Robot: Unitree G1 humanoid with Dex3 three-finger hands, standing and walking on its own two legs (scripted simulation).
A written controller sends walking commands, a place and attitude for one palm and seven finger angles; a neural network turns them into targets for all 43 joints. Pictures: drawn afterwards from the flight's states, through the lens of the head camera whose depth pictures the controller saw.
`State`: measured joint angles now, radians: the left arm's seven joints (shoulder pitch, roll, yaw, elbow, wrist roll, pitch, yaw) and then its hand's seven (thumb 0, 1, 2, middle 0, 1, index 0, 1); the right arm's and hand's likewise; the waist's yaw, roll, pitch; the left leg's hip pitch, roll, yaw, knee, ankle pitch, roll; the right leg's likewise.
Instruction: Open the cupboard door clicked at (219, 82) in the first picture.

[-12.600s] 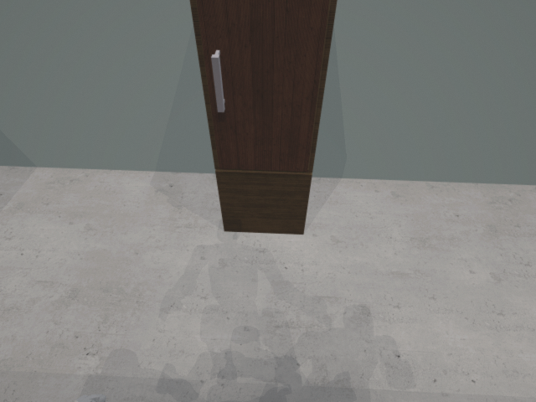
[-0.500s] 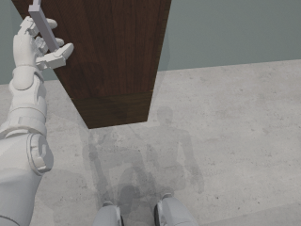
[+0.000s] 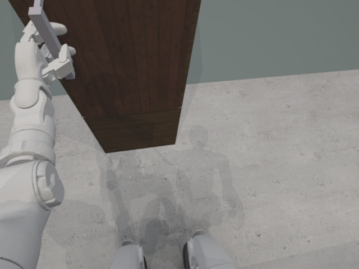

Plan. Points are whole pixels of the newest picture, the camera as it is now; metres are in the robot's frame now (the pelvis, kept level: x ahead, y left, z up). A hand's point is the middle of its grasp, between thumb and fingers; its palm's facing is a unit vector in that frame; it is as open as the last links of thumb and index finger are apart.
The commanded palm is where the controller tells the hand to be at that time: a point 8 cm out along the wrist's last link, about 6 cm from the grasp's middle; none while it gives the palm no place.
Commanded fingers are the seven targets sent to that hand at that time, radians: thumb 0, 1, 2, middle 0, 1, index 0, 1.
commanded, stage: pull the door open along its arc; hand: left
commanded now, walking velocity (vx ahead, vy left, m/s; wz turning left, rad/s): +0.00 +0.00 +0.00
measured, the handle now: (56, 42) +0.60 +0.20 +0.09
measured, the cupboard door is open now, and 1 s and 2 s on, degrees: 0 49 49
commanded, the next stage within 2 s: open thumb and fingers to let go in 0.84 s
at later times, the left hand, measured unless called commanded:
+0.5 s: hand (98, 108) +0.42 +0.11 +0.09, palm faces +0.34 -0.94 +0.07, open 6.2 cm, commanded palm +0.35 +0.14 +0.08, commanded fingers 0.00 0.90 0.90 -0.40 -1.35 -0.40 -1.35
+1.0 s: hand (150, 143) +0.34 +0.02 +0.09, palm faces +0.37 -0.92 -0.07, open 6.6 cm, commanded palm +0.30 +0.06 +0.08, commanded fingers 0.00 0.62 0.78 -0.38 -1.32 -0.38 -1.32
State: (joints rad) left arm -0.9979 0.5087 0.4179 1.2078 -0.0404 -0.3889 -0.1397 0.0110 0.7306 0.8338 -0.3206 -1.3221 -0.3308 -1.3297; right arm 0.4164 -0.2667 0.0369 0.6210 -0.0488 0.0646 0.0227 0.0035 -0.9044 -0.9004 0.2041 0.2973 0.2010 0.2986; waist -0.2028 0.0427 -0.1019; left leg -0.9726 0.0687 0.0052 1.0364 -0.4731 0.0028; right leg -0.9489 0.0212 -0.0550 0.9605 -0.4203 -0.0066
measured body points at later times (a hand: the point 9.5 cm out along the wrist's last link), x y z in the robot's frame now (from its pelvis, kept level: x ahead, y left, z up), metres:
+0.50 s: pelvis +0.03 +0.00 +0.02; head +0.10 +0.00 +0.47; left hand +0.40 +0.16 +0.09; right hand +0.13 -0.24 -0.10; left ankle +0.00 +0.11 -0.67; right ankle +0.01 -0.12 -0.67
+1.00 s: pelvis +0.03 -0.05 +0.02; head +0.06 -0.07 +0.47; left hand +0.32 +0.07 +0.10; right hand +0.23 -0.24 -0.08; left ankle +0.00 +0.11 -0.67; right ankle +0.01 -0.12 -0.67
